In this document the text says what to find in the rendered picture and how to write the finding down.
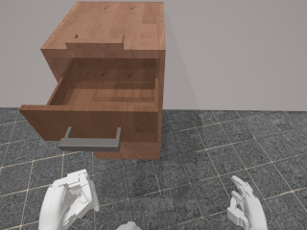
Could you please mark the handle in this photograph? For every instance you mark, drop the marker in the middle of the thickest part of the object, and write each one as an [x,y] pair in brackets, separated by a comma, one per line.
[94,44]
[90,144]

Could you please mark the drawer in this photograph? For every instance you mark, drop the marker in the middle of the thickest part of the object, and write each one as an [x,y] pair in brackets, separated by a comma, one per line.
[95,96]

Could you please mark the left robot hand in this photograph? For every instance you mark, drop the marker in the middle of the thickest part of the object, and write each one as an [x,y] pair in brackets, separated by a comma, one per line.
[81,197]

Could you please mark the cabinet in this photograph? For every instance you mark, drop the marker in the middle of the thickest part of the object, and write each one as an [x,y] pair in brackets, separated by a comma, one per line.
[142,27]

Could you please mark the right robot hand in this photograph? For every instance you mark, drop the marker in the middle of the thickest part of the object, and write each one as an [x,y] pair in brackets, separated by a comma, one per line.
[250,212]

